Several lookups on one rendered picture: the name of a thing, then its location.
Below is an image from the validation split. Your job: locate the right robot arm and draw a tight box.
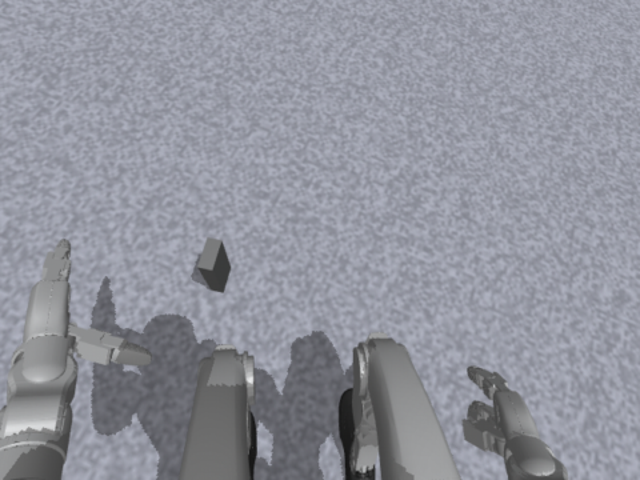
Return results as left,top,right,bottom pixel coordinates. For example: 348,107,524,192
504,435,569,480

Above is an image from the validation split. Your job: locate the left robot arm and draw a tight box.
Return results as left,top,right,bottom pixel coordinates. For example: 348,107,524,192
0,335,78,480

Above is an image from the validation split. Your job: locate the left robot hand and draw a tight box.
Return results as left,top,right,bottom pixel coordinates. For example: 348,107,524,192
23,239,152,366

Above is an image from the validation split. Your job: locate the carton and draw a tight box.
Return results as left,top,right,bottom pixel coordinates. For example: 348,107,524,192
197,237,231,293

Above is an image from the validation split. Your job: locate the right robot foot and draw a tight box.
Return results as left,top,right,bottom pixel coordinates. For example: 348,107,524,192
339,388,375,480

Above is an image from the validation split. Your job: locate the right robot hand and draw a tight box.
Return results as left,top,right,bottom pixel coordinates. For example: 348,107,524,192
462,366,540,458

